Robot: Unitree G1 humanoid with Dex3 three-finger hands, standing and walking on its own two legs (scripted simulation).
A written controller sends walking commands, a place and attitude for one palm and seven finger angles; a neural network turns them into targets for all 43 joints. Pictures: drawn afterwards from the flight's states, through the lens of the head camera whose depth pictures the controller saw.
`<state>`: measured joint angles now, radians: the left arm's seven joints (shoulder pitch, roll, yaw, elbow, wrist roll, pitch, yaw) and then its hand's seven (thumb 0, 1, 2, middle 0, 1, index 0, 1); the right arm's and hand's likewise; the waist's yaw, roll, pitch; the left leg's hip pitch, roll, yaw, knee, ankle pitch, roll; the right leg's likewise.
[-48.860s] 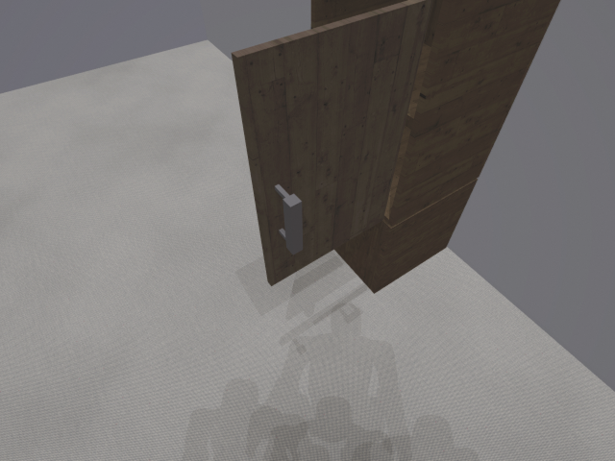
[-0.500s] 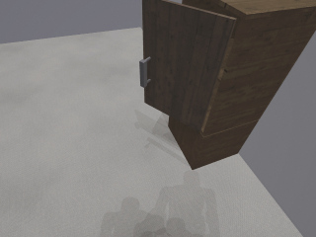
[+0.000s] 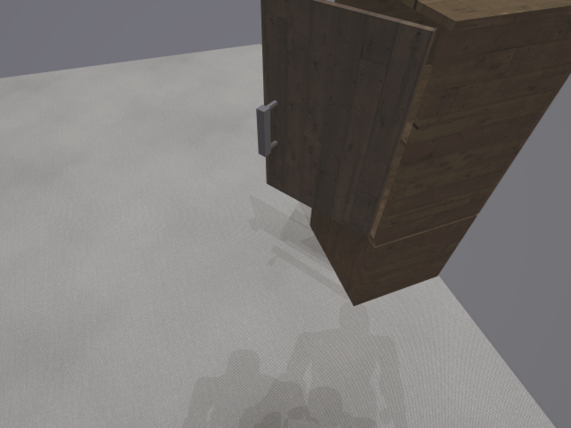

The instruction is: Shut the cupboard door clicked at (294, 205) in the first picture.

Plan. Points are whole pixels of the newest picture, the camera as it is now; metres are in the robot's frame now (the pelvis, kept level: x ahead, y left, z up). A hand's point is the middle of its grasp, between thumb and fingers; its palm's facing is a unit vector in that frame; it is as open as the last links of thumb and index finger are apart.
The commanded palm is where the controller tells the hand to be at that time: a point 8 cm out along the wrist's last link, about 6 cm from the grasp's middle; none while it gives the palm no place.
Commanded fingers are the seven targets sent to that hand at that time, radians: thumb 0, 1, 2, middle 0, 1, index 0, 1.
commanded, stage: look to check the result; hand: left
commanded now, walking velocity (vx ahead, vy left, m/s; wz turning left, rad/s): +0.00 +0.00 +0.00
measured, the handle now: (269, 128) +0.88 +0.10 -0.09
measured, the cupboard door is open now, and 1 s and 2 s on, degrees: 33 33 33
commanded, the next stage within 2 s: walk to a spot facing it in 0.06 s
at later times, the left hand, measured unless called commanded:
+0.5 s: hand out of the picture +0.01 +0.20 -0.20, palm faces +0.17 -0.96 -0.21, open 7.3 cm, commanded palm none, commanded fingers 0.00 0.90 0.90 -0.20 -0.30 -0.20 -0.30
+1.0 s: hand out of the picture -0.03 +0.18 -0.16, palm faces +0.42 -0.85 -0.32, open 7.3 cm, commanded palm none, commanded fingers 0.00 0.90 0.90 -0.20 -0.30 -0.20 -0.30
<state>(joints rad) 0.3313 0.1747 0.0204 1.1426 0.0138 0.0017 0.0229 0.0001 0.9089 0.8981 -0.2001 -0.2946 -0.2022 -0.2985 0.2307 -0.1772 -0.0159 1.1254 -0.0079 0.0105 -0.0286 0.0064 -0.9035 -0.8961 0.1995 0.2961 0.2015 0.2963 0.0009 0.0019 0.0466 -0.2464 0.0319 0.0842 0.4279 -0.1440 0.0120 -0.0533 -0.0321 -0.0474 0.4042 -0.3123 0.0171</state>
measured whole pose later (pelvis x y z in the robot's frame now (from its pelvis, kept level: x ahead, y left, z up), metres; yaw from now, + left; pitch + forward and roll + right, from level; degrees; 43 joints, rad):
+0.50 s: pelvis +0.01 +0.01 -0.03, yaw +9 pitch -3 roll -1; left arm 0.25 0.20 0.06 1.02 0.02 0.03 0.03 0.00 0.91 0.90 -0.20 -0.30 -0.20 -0.30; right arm 0.26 -0.18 -0.04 1.05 -0.02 0.06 0.00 0.01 -0.90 -0.90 0.20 0.30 0.20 0.30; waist -0.03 -0.01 0.09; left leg -0.38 0.02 0.07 0.71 -0.27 0.01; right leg -0.10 -0.08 -0.18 0.65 -0.48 0.03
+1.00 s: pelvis -0.01 -0.04 -0.01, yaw +25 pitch +2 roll +1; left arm 0.22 0.21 0.06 0.89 0.03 0.05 0.03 0.00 0.91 0.90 -0.20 -0.29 -0.20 -0.30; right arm 0.19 -0.27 -0.11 0.93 -0.03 0.08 0.01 0.01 -0.90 -0.90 0.20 0.30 0.20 0.30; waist -0.02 0.04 0.06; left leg -0.60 -0.09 -0.07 0.99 -0.38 -0.03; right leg -0.23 -0.04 -0.06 0.53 -0.33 -0.01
